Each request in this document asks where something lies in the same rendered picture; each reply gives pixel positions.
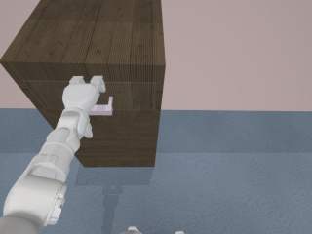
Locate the left robot forearm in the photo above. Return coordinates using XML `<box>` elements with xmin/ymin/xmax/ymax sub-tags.
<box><xmin>3</xmin><ymin>107</ymin><xmax>89</xmax><ymax>216</ymax></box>

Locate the left robot upper arm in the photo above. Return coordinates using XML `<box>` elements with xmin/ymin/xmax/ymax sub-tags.
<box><xmin>0</xmin><ymin>174</ymin><xmax>67</xmax><ymax>234</ymax></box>

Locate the cabinet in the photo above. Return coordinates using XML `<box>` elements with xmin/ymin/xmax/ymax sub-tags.
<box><xmin>0</xmin><ymin>0</ymin><xmax>166</xmax><ymax>168</ymax></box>

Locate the robot left shin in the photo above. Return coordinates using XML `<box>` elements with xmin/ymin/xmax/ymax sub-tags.
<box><xmin>128</xmin><ymin>226</ymin><xmax>140</xmax><ymax>233</ymax></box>

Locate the drawer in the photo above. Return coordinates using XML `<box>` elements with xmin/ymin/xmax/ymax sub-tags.
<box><xmin>23</xmin><ymin>80</ymin><xmax>156</xmax><ymax>110</ymax></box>

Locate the robot left hand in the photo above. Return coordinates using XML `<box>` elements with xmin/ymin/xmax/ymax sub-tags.
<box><xmin>62</xmin><ymin>75</ymin><xmax>106</xmax><ymax>138</ymax></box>

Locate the handle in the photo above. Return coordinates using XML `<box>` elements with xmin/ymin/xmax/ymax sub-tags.
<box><xmin>88</xmin><ymin>97</ymin><xmax>113</xmax><ymax>116</ymax></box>

